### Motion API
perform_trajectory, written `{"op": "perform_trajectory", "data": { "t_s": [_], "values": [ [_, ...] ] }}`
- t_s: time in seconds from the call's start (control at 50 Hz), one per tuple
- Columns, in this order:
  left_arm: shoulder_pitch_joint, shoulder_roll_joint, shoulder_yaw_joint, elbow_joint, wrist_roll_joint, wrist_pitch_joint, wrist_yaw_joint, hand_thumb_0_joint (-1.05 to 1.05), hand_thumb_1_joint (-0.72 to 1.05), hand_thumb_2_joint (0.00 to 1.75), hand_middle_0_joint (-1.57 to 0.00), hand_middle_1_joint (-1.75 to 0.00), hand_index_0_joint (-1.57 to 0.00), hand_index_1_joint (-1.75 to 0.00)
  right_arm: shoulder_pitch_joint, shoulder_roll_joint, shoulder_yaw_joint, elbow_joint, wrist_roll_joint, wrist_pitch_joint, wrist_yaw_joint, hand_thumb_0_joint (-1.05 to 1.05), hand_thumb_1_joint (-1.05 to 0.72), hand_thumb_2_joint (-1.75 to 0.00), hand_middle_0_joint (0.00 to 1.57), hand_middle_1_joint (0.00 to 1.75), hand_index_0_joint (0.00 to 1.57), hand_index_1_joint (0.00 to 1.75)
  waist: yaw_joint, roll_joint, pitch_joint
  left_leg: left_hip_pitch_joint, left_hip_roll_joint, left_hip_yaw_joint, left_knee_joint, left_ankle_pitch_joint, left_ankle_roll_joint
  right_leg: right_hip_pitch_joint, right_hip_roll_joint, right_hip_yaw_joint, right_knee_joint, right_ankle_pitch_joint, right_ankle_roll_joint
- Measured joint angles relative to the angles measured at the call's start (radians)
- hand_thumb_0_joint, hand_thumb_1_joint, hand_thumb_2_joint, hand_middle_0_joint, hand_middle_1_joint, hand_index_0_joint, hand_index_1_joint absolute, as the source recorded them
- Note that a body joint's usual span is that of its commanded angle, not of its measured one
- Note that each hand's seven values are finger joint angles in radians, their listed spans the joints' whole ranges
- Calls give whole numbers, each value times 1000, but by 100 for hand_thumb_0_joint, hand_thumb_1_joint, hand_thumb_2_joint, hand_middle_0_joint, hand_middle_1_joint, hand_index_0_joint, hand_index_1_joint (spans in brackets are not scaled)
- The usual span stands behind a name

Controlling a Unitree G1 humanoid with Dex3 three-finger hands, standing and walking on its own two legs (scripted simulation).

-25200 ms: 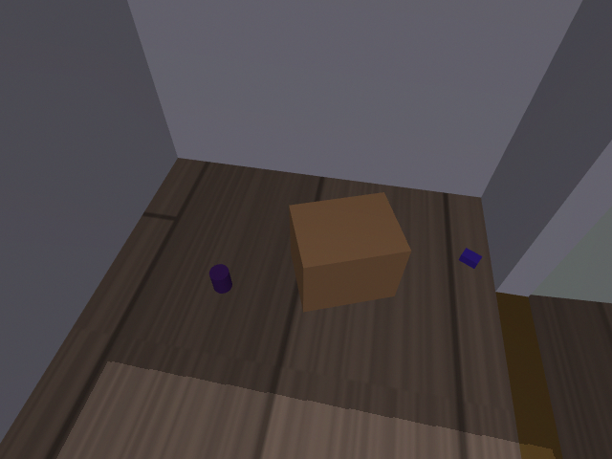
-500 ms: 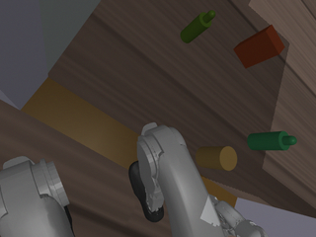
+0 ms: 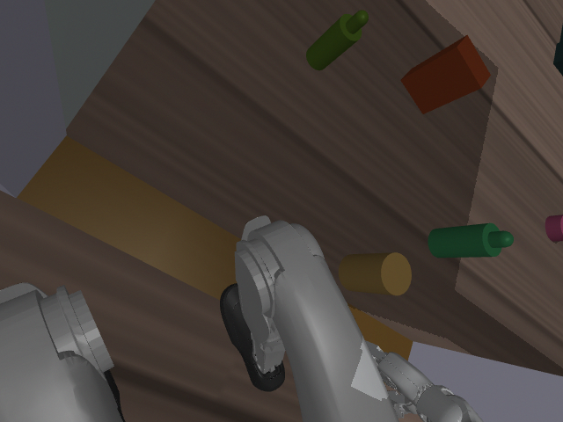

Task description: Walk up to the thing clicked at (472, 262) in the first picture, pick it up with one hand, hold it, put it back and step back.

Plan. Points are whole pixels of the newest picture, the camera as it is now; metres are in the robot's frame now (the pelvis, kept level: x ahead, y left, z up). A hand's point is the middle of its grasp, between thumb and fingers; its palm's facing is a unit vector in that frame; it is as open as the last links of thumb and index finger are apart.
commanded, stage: open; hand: left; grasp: from above
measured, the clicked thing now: out of the picture +0.41 +0.38 -0.28
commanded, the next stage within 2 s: withdraw in 0.72 s
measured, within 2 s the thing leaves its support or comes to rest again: neither
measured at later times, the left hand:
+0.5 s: hand out of the picture +0.40 +0.36 -0.25, palm faces -0.43 -0.22 -0.88, open 11.2 cm
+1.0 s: hand out of the picture +0.41 +0.36 -0.24, palm faces -0.39 -0.20 -0.90, open 13.0 cm
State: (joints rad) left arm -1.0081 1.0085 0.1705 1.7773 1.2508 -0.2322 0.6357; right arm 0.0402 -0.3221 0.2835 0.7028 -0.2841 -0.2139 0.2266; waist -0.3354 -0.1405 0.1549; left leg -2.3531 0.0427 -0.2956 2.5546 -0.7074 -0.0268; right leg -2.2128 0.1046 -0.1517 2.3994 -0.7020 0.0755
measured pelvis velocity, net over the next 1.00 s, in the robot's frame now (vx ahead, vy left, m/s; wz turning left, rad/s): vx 0.00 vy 0.00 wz -0.01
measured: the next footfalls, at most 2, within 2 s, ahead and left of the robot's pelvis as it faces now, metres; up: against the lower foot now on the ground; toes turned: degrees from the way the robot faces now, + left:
none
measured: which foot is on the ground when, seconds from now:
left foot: down 0.00-1.00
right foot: down 0.00-1.00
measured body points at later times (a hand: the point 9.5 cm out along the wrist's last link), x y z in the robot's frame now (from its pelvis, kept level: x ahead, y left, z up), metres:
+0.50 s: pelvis +0.00 +0.00 +0.00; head +0.26 +0.14 +0.34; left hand +0.42 +0.37 -0.20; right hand +0.09 -0.25 -0.07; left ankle +0.06 +0.14 -0.27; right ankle +0.11 -0.12 -0.27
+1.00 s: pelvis +0.00 +0.00 +0.00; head +0.26 +0.14 +0.34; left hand +0.43 +0.37 -0.19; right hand +0.08 -0.25 -0.06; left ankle +0.06 +0.14 -0.27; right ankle +0.11 -0.12 -0.27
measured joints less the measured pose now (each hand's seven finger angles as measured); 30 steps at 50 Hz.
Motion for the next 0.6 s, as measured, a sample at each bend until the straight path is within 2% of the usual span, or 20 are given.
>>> {"op": "perform_trajectory", "data": {
  "t_s": [0.36, 0.4, 0.5, 0.6],
  "values": [
    [8, -7, -15, -47, -15, 24, -10, 0, 9, 46, -61, -51, -63, -49, 1, 2, 6, -3, -2, -12, 18, 0, -90, -90, 20, 30, 20, 30, 5, -5, -2, -6, -6, -7, 5, -3, 3, 4, -3, -8, -3, -5, -4],
    [7, -9, -27, -45, -19, 28, -16, 0, 5, 50, -57, -54, -59, -53, 0, 2, 6, -6, 0, -15, 19, 0, -90, -90, 20, 30, 20, 30, 6, -4, -2, -5, -6, -6, 3, -2, 3, 6, -4, -7, -4, -5, -4],
    [11, 0, -8, -37, -21, 21, -21, 0, -6, 59, -48, -61, -50, -60, -6, 0, 8, -13, 5, -21, 19, 0, -90, -90, 20, 30, 20, 30, 4, -4, 1, -2, -5, -6, 2, 1, 5, 8, -3, -7, -6, -2, -2],
    [3, 13, -11, -28, -20, 11, -31, 0, -14, 66, -42, -67, -42, -67, -2, -8, 9, -18, 7, -21, 17, 0, -90, -90, 20, 30, 20, 30, 2, -7, 8, -3, -5, -4, 3, 6, 6, 8, -3, -6, -4, 2, -1]
  ]
}}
